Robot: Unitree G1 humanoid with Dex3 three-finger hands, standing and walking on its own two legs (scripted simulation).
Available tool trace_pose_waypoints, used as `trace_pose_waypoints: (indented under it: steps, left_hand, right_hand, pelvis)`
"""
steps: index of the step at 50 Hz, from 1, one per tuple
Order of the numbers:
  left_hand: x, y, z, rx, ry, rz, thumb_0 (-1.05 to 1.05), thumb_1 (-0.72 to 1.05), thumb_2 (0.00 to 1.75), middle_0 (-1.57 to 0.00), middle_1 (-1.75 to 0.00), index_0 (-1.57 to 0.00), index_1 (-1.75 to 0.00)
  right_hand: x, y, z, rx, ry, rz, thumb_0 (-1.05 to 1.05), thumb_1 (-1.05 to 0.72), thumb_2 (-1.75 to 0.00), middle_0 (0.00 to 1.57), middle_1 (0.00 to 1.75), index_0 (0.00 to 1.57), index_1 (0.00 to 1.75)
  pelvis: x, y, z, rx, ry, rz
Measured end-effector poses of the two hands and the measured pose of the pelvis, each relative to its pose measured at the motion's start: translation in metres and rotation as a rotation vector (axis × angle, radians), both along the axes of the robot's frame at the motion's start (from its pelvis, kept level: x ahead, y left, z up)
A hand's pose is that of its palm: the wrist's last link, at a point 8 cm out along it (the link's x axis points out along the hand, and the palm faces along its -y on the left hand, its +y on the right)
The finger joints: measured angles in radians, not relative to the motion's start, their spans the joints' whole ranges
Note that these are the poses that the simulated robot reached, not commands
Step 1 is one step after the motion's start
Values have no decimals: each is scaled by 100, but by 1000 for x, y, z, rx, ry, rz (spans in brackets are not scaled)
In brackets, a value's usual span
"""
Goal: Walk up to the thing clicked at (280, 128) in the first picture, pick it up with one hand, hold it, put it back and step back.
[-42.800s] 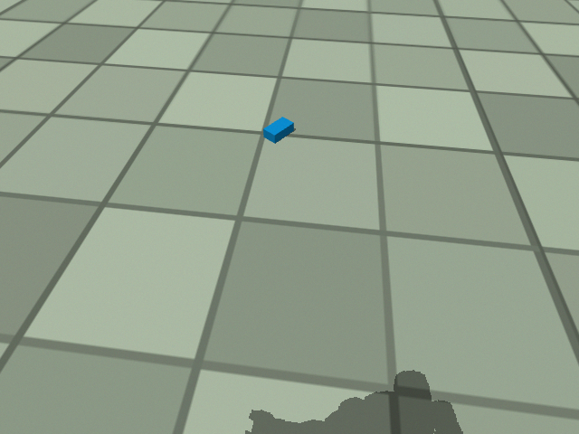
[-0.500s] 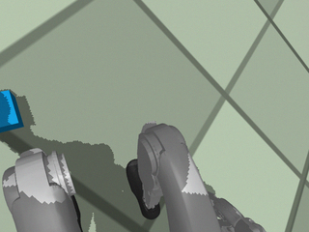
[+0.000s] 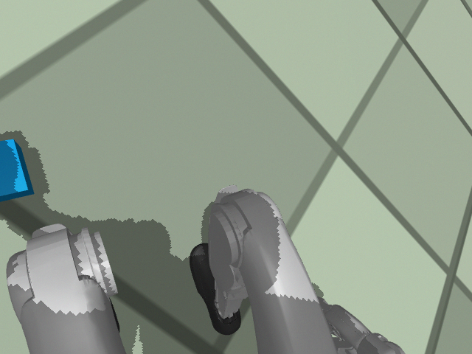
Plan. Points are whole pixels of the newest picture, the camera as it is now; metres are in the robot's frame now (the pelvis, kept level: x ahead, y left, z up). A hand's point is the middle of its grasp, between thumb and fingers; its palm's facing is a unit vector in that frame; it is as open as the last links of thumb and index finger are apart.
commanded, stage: open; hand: left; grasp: from above
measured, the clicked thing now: out of the picture +0.41 +0.32 -0.27
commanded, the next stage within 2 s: withdraw in 0.40 s
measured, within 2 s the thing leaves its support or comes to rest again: rests again in 0.90 s
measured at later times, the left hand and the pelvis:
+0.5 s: hand out of the picture +0.41 +0.32 -0.24, palm faces -0.45 -0.15 -0.88, open 14.0 cm; pelvis +0.00 +0.00 +0.00, yaw +0 degrees
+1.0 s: hand out of the picture +0.42 +0.35 -0.09, palm faces -0.32 -0.04 -0.95, open 14.0 cm; pelvis +0.00 +0.00 +0.04, yaw +4 degrees
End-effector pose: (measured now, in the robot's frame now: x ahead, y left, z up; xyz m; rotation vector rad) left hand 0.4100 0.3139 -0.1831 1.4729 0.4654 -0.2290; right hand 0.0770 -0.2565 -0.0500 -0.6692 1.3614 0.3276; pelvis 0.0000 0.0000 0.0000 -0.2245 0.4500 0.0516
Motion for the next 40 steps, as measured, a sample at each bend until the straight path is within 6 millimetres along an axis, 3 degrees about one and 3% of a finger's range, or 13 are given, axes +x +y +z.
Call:
trace_pose_waypoints:
  steps: [8, 16, 23, 30, 36, 40]
  left_hand:
    - [3, 6, -1, -2, 13, 70, 0, -49, 98, -11, -96, -11, -96]
    - [2, 15, -4, -18, 54, 91, 0, -50, 100, -9, -98, -9, -99]
    - [2, 11, -2, -46, 39, 36, 0, -49, 100, -8, -100, -8, -100]
    - [1, 5, 1, -32, 7, -14, 0, -47, 99, -9, -100, -9, -99]
    - [4, 3, 12, -6, -63, 11, 0, -47, 96, -9, -100, -10, -98]
    - [9, 11, 35, 15, -158, 100, 0, -49, 94, -9, -99, -11, -98]
  right_hand:
    - [7, 1, -1, 24, -19, 8, 0, -90, -89, 20, 30, 20, 30]
    - [-5, -1, -1, 7, 18, -16, 0, -90, -90, 20, 30, 20, 30]
    - [-14, 4, -1, -2, 45, -31, 0, -89, -90, 20, 30, 20, 30]
    - [-11, 6, 0, -2, 21, -18, 0, -89, -89, 20, 30, 20, 30]
    - [-5, 4, 1, 21, 1, -12, 0, -90, -89, 20, 30, 20, 30]
    - [0, 2, -1, 57, -14, -37, 0, -90, -89, 20, 30, 20, 30]
  pelvis:
    - [0, -2, 1, 5, 6, 0]
    - [0, -2, 1, 4, 4, 1]
    - [0, -1, 2, -3, -4, 0]
    - [-1, 0, 1, -6, -11, -2]
    - [-2, -1, 2, 0, 4, -2]
    - [1, -2, 4, 8, 29, 2]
